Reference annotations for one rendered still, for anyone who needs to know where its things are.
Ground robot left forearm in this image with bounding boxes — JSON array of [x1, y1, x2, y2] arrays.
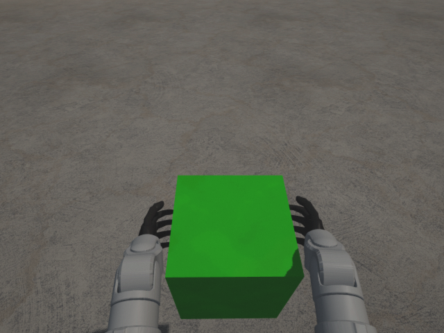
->
[[105, 234, 164, 333]]

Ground robot left hand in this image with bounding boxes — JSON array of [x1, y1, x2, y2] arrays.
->
[[139, 201, 173, 248]]

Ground carton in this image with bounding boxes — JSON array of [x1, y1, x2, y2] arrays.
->
[[165, 176, 304, 319]]

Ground robot right forearm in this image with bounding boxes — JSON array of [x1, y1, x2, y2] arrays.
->
[[304, 229, 377, 333]]

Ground robot right hand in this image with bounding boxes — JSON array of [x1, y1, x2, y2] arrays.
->
[[289, 196, 324, 246]]

